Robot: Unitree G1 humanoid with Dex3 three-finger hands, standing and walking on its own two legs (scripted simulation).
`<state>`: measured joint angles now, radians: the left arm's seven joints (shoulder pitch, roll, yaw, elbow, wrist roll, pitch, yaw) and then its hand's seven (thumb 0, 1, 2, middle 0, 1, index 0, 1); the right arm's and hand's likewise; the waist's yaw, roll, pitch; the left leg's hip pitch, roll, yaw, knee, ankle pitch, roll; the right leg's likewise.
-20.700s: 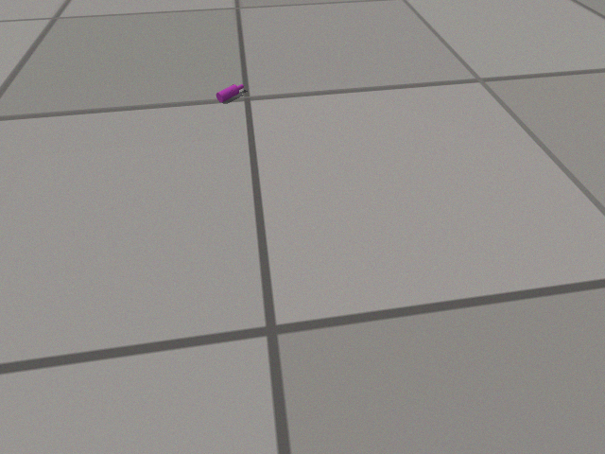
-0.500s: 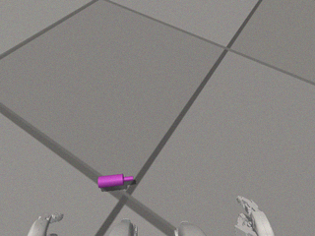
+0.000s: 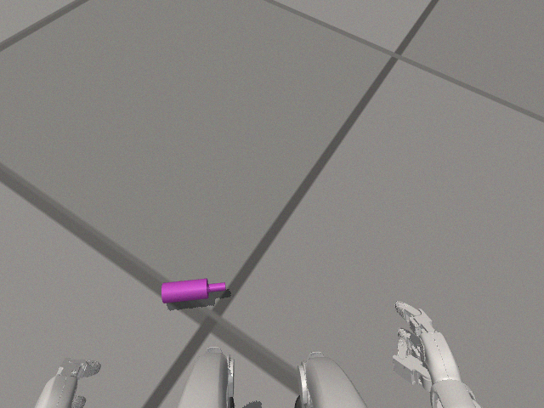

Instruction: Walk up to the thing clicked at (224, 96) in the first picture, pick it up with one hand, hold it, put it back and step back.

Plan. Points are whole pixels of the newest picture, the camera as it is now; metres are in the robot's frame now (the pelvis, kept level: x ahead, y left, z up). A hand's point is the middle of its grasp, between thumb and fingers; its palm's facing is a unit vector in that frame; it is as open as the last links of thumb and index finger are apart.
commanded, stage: rise first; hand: left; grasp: from above
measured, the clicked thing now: (194, 289) +0.44 +0.20 -0.63
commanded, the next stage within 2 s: none
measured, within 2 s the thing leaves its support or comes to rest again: neither
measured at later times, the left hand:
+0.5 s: hand (120, 350) +0.24 +0.29 -0.31, palm faces -0.43 -0.44 -0.79, open 13.6 cm
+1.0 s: hand (137, 316) +0.33 +0.30 -0.43, palm faces -0.45 -0.11 -0.89, open 13.4 cm
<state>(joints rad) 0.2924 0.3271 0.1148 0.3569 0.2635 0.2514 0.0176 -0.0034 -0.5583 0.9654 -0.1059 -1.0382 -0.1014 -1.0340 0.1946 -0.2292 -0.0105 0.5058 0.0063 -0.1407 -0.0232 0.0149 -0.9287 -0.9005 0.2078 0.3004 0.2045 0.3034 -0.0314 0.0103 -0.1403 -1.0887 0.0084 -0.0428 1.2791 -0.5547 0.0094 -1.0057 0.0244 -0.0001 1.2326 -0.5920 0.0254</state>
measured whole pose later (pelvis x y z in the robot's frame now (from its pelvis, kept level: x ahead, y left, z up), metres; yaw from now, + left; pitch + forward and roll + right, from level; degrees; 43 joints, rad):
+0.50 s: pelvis -0.06 -0.02 -0.17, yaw -2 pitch +33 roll -3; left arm -0.26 0.53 0.15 0.77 0.71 -0.13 0.11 0.00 -0.46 0.91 -0.21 -0.94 -0.20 -0.95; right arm 0.06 -0.31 -0.05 0.65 -0.01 -0.18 0.04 0.01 -0.94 -0.90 0.21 0.30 0.20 0.30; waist -0.02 0.02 -0.15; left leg -1.83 0.01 -0.07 1.90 -0.65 -0.02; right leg -1.76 0.05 -0.02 1.90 -0.72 0.01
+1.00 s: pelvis -0.09 -0.01 -0.29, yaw -6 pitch +32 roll -8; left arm -0.69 0.73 0.17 1.20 1.14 -0.30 0.27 0.00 -0.38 0.91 -0.20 -0.87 -0.20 -0.87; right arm 0.14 -0.27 -0.01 0.77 -0.07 -0.04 0.09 0.01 -0.88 -0.89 0.21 0.30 0.20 0.30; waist -0.10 -0.01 -0.09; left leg -2.21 0.00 -0.13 2.25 -0.62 -0.01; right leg -2.09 0.06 -0.07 2.21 -0.70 0.03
